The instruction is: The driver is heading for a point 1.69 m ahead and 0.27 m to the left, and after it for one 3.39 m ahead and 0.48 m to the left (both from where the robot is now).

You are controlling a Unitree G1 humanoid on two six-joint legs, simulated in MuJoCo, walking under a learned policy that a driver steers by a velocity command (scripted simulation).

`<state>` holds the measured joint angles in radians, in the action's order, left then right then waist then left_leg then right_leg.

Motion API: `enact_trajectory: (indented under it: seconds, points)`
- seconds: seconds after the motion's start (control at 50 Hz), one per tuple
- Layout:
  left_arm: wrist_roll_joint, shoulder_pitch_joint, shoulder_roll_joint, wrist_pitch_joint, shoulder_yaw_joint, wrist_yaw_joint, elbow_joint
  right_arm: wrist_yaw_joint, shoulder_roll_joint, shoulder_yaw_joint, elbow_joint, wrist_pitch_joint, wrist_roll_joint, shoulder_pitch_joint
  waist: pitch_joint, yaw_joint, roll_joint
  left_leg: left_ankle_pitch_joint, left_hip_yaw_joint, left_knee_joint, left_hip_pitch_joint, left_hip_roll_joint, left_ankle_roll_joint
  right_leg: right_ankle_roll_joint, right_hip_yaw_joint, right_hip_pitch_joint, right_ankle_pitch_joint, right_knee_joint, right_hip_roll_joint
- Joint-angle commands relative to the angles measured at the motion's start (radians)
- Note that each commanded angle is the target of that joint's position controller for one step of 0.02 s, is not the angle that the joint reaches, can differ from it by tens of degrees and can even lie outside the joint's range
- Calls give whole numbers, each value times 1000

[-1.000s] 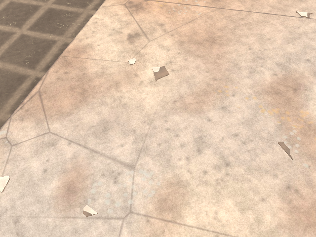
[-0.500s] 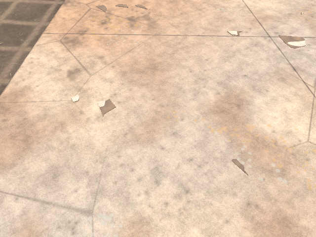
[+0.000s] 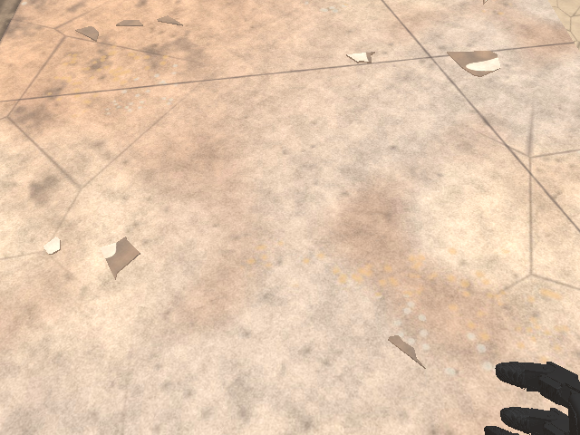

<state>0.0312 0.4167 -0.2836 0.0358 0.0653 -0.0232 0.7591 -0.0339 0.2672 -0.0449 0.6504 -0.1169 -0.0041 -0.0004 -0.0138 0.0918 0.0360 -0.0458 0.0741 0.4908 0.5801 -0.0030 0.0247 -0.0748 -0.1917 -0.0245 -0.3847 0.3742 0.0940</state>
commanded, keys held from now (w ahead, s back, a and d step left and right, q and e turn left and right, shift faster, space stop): w+e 0.04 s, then w+q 0.96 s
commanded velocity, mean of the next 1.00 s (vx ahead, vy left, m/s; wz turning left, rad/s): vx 0.50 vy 0.00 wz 0.27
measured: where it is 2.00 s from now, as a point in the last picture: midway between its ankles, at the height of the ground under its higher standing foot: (269, 295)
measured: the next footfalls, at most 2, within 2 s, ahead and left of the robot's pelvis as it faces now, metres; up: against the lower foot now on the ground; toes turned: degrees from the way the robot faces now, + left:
left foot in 0.06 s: +0.21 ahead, +0.12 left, +0.00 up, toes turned -6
right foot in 0.50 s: +0.41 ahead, -0.13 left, +0.00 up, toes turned +7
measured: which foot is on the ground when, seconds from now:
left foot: up 0.00-0.04, down 0.06-0.50, up 0.52-0.96, down 0.98-1.00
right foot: down 0.00-0.06, up 0.08-0.48, down 0.50-0.98, up 1.00-1.00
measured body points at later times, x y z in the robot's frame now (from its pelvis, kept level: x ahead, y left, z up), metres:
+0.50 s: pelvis +0.27 -0.02 -0.01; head +0.29 -0.02 +0.44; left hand +0.51 +0.22 -0.05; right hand +0.27 -0.30 -0.13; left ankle +0.18 +0.13 -0.73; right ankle +0.37 -0.13 -0.74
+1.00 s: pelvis +0.51 +0.05 -0.02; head +0.55 +0.08 +0.43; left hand +0.41 +0.33 -0.15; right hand +0.82 -0.08 -0.08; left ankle +0.60 +0.18 -0.74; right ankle +0.38 -0.13 -0.72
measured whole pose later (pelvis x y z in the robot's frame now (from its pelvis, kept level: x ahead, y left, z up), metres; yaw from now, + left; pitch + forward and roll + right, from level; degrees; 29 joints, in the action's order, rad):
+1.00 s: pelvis +0.51 +0.05 -0.02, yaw +22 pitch +2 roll -2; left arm 0.02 0.37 -0.31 0.05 0.08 -0.01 0.85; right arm -0.06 0.28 -0.05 0.58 -0.02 -0.02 0.05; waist -0.05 0.07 0.02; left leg 0.10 -0.05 0.61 0.53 0.00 -0.10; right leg 0.05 0.24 0.06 -0.49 0.51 -0.08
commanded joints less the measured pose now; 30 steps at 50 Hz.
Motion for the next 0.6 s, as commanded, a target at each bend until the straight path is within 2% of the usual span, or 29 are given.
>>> enact_trajectory:
  seconds: [0.02, 0.04, 0.06, 0.08, 0.1, 0.12, 0.14, 0.16, 0.18, 0.22, 0.26, 0.3, 0.34, 0.4, 0.44, 0.46, 0.48, 0.5, 0.52, 0.54, 0.56, 0.58, 0.6]
  points:
    - [-4, -26, -162, -2, 49, -6, -57, 5, 139, -51, -62, -27, -3, 17, 22, -84, -166, 87, -23, -37, -191, -19, -46, -91, -202, -45, 535, 46, -244]
    - [-9, -47, -136, -2, 39, 0, -70, 13, 170, -68, -39, -31, 3, 134, 109, -147, -152, 71, -20, -56, -385, 6, -83, -59, -166, -84, 608, 192, -184]
    - [-31, -51, -83, 0, 16, 4, -92, 20, 222, -78, -22, -28, 22, 311, 285, -216, -71, 134, 129, -10, -674, 165, -152, -26, -90, -208, 463, 460, -127]
    - [-5, 137, 7, 12, -9, 6, -87, 11, 281, -94, 38, -18, 28, 409, 416, -136, 285, 349, 624, -98, -1014, 380, -327, 50, 0, -580, -119, 804, 27]
    - [11, 141, -78, 19, -1, 6, -56, 4, 188, -74, 42, -15, -1, 419, 360, -158, 231, 549, 756, -182, -982, 385, -324, 55, -34, -701, -176, 934, -26]
    - [10, 7, -138, 23, 13, 11, -74, 9, 133, -58, 35, -9, -9, 353, 202, -181, 120, 527, 601, -199, -845, 339, -288, 57, -13, -741, -93, 962, -62]
    - [-7, -89, -136, 29, 10, 10, -101, 10, 124, -50, 27, 1, 0, 293, 116, -164, 29, 413, 484, -210, -707, 295, -270, 56, 38, -724, -27, 932, -102]
    - [-28, -152, -128, 40, 11, 13, -122, 10, 115, -45, 29, 8, 5, 258, 47, -143, 2, 293, 408, -231, -587, 257, -270, 55, 65, -708, 19, 863, -135]
    - [-34, -160, -113, 45, 11, 17, -128, 11, 105, -37, 27, 9, 13, 245, 31, -116, 20, 207, 359, -253, -513, 225, -267, 55, 71, -657, 48, 807, -159]
    - [-35, -144, -74, 49, 1, 21, -129, 11, 101, -35, 34, 10, 2, 246, 38, -89, 56, 114, 311, -279, -459, 192, -281, 67, 99, -605, 37, 693, -166]
    - [-42, -189, -44, 51, -14, 24, -146, 19, 138, -44, 44, 14, -12, 253, 24, -89, 57, 79, 258, -302, -391, 183, -292, 86, 133, -565, 41, 537, -163]
    - [-41, -262, -24, 59, -28, 31, -159, 28, 176, -56, 51, 23, -18, 261, 14, -108, 55, 97, 204, -309, -321, 157, -274, 96, 148, -479, 171, 379, -145]
    - [-31, -321, -41, 64, -26, 38, -167, 31, 193, -61, 63, 33, -21, 298, 14, -132, 58, 107, 195, -301, -294, 151, -255, 107, 151, -409, 308, 282, -116]
    - [-21, -378, -73, 72, -14, 42, -188, 34, 190, -60, 77, 46, -30, 352, 14, -140, 54, 189, 240, -252, -316, 163, -223, 103, 129, -342, 354, 182, -99]
    - [-18, -355, -93, 78, -1, 40, -185, 37, 186, -58, 78, 53, -29, 357, 20, -109, 57, 254, 269, -193, -309, 157, -191, 85, 131, -246, 338, 124, -98]
    - [-19, -304, -105, 78, 10, 36, -171, 38, 163, -52, 76, 56, -25, 360, 35, -81, 56, 275, 268, -141, -286, 131, -170, 69, 138, -159, 310, 101, -104]
    - [-25, -212, -132, 80, 24, 27, -156, 38, 123, -39, 69, 55, -18, 352, 75, -30, 43, 286, 236, -18, -229, 81, -135, 40, 103, -25, 270, 81, -156]
    - [-39, -52, -198, 76, 42, 16, -137, 37, 43, -13, 48, 51, 1, 358, 200, 28, -119, 475, 128, 309, -98, -1, -85, -23, -95, 194, 193, 58, -358]
    - [-47, -3, -271, 58, 59, 24, -110, 39, 31, -6, 7, 37, -32, 452, 259, -20, -399, 658, 28, 580, 170, -53, -56, -165, -507, 320, -71, -60, -544]
    - [-35, -33, -192, 59, 45, 29, -109, 45, 127, -29, 28, 39, -48, 425, 165, -6, -274, 592, 65, 714, 257, 11, -46, -169, -541, 243, -244, -111, -514]
    - [-30, -72, -136, 60, 29, 29, -112, 43, 159, -41, 23, 46, -42, 353, 73, -4, -203, 503, 63, 745, 276, 35, -46, -134, -391, 162, -170, -114, -468]
    - [-36, -130, -102, 61, 17, 32, -114, 43, 144, -41, 29, 54, -33, 336, 39, -32, -152, 427, 55, 734, 236, 62, -38, -110, -269, 82, -30, -129, -418]
    - [-41, -171, -74, 62, 10, 34, -109, 41, 132, -44, 24, 60, -25, 317, 8, -53, -154, 380, 54, 701, 216, 83, -32, -102, -179, 23, 83, -147, -383]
